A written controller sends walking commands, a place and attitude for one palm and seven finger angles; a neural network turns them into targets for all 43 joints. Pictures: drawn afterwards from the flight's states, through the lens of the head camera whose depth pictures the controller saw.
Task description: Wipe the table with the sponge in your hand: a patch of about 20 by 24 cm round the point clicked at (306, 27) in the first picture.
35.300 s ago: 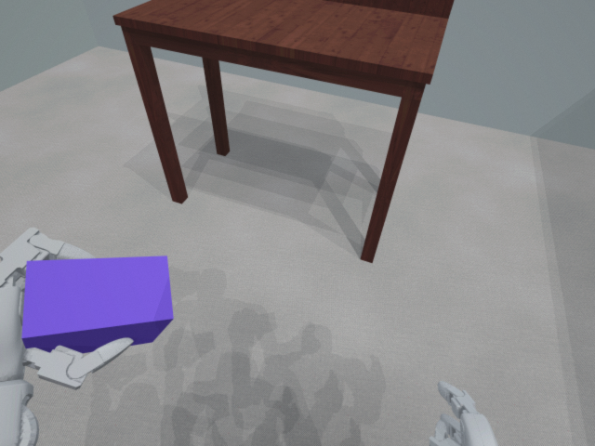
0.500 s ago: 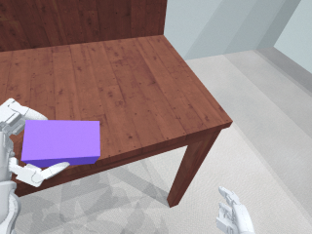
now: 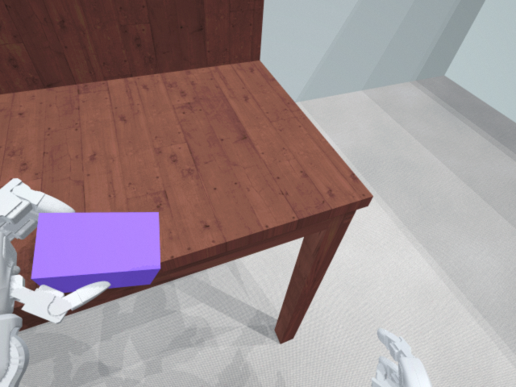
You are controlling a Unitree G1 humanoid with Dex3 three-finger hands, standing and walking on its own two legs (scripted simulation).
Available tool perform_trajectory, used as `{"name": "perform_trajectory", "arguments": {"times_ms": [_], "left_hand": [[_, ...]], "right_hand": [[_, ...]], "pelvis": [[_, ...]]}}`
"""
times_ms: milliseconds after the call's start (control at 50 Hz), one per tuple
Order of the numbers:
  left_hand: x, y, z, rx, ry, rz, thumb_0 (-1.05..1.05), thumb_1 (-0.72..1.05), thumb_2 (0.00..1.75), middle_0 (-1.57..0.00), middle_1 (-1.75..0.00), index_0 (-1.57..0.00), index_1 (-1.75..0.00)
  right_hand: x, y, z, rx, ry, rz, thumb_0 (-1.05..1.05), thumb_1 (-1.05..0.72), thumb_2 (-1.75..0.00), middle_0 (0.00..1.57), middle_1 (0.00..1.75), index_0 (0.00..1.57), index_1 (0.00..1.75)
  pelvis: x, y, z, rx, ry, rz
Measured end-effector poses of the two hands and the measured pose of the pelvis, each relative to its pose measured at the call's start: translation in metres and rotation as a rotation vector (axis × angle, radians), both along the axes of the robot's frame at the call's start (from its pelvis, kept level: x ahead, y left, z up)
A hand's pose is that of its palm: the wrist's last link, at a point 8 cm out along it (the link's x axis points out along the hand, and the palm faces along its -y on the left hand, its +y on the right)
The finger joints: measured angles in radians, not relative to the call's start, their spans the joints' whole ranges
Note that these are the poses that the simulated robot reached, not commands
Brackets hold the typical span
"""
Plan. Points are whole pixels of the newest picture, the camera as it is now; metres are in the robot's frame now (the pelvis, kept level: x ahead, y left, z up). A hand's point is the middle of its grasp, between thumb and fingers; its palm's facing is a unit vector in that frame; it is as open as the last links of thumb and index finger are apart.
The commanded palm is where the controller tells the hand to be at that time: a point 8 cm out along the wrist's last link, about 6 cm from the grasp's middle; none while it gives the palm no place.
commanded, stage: look again from close up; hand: left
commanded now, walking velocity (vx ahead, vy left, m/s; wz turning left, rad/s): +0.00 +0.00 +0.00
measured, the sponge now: (120, 253) +0.24 +0.20 +0.13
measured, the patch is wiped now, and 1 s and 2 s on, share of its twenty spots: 0.05 0.05 0.05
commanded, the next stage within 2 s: come to a stop and stand still in 0.08 s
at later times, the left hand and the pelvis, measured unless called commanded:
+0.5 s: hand (71, 250) +0.22 +0.24 +0.16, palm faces +0.42 -0.85 -0.31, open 10.8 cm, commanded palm +0.16 +0.27 +0.17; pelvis +0.01 -0.01 +0.00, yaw +1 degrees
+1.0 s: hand (49, 252) +0.21 +0.26 +0.16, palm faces +0.44 -0.84 -0.31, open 10.9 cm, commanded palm +0.15 +0.28 +0.17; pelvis +0.00 +0.00 +0.00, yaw +1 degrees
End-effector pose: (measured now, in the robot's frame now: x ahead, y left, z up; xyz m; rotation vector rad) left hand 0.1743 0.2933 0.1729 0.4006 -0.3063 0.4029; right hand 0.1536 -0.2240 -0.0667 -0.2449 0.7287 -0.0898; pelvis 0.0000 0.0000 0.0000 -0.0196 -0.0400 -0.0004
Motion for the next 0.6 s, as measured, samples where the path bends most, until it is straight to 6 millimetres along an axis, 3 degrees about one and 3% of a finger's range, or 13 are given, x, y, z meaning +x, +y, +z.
{"name": "perform_trajectory", "arguments": {"times_ms": [200,520,600], "left_hand": [[0.001,-0.013,-0.001,0.002,0.020,-0.012,-0.01,-0.61,0.97,-0.75,-1.36,-0.72,-1.38],[0.004,-0.012,-0.004,-0.022,0.044,-0.003,-0.01,-0.61,0.97,-0.75,-1.36,-0.72,-1.38],[0.022,0.011,0.029,0.154,-0.089,-0.008,0.00,-0.61,0.96,-0.75,-1.34,-0.72,-1.38]], "right_hand": [[0.010,-0.007,0.006,0.006,-0.041,0.013,0.01,-0.90,-0.90,0.20,0.30,0.20,0.30],[0.022,-0.011,0.007,-0.009,-0.020,0.020,0.01,-0.90,-0.90,0.20,0.30,0.20,0.30],[0.020,-0.002,0.004,-0.020,-0.004,0.092,0.01,-0.90,-0.90,0.20,0.30,0.20,0.30]], "pelvis": [[0.000,-0.009,0.002,0.001,0.003,0.001],[0.008,-0.011,0.003,-0.005,0.015,0.010],[-0.001,-0.015,0.001,-0.004,0.031,0.020]]}}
